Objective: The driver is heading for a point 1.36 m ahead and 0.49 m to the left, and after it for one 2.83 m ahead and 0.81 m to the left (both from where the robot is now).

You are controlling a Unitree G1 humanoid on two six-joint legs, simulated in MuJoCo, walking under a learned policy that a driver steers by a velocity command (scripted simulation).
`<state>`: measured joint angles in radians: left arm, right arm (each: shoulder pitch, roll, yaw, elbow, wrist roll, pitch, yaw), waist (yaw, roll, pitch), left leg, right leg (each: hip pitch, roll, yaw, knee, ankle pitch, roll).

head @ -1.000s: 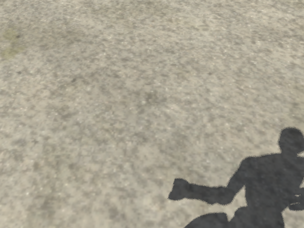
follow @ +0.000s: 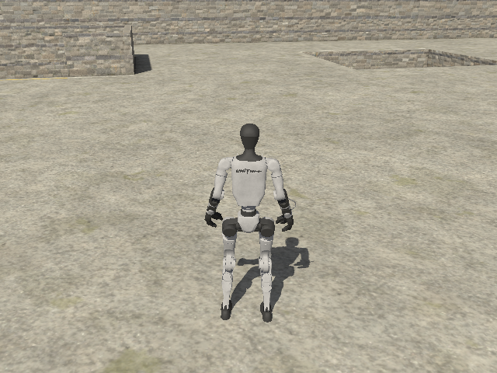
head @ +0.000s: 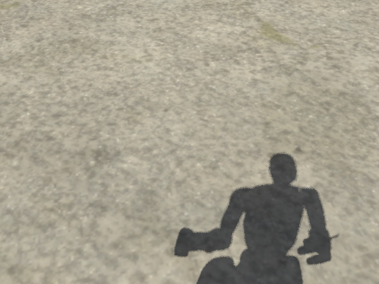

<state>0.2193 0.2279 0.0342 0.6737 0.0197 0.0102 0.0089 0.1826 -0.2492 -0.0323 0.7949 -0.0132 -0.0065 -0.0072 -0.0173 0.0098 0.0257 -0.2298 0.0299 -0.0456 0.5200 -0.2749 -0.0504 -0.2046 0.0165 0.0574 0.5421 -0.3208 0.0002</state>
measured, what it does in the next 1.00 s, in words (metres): lifts its right foot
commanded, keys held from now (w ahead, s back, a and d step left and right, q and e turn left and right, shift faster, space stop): no key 0.68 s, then w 0.32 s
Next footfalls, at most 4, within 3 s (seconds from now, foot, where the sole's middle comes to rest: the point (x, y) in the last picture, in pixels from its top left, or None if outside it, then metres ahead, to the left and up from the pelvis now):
1.40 right None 0.43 -0.10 -0.77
1.94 left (143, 243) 0.67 0.20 -0.77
2.44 right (158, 169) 1.02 0.17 -0.77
2.92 left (73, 169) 1.03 0.54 -0.77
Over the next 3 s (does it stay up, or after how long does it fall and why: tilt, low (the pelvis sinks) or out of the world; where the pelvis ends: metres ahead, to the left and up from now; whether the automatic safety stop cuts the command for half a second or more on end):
stays up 1.02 0.39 -0.01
